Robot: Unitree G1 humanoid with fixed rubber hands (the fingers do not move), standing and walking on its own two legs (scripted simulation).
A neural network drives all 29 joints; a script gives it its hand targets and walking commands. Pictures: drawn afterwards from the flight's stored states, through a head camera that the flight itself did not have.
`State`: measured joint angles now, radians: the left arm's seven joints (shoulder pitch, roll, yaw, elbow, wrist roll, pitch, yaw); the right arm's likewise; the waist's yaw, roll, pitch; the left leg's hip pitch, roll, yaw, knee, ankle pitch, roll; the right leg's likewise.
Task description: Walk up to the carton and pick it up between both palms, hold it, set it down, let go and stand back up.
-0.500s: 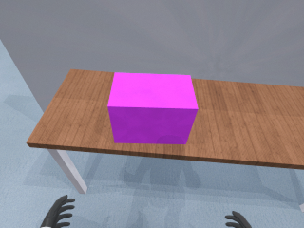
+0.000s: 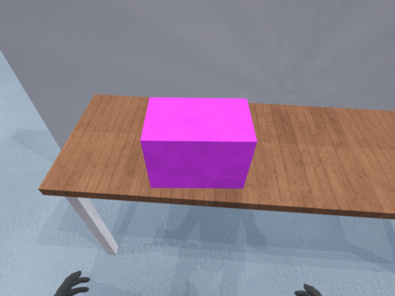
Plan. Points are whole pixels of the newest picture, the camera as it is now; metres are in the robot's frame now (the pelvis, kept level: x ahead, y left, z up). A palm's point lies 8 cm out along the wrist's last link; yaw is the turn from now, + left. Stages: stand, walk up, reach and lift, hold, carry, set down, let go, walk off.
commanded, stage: stand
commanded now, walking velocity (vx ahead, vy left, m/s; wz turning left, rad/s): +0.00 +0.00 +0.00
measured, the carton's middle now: (197, 144) +0.51 +0.01 -0.03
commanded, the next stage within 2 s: none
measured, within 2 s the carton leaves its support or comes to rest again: neither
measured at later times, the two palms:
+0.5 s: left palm out of the picture +0.09 +0.28 -0.10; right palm out of the picture +0.08 -0.26 -0.12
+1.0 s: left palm out of the picture +0.09 +0.28 -0.11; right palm out of the picture +0.07 -0.26 -0.12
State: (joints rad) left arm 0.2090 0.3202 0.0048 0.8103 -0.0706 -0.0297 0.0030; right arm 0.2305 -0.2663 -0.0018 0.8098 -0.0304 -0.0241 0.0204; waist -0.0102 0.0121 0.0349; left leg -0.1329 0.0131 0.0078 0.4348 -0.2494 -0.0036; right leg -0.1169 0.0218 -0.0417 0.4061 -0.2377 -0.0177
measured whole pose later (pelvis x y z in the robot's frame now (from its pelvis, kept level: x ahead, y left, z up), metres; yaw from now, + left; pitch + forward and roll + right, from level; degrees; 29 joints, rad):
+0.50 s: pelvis +0.00 +0.00 +0.00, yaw +0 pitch -3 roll +0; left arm 0.20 0.32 0.00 0.88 -0.07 -0.03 0.00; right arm 0.22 -0.27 0.00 0.90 -0.02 -0.02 0.02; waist -0.01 0.01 0.03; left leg -0.13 0.01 0.01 0.43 -0.24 0.00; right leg -0.12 0.02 -0.04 0.41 -0.23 -0.02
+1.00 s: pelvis -0.01 +0.00 +0.00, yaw +0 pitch -4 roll +0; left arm 0.19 0.32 0.00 0.93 -0.07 -0.03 0.00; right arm 0.20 -0.28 0.00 0.94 -0.02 -0.02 0.01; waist -0.01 0.01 0.03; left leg -0.13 0.01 0.01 0.43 -0.24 0.00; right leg -0.12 0.02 -0.04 0.41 -0.23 -0.02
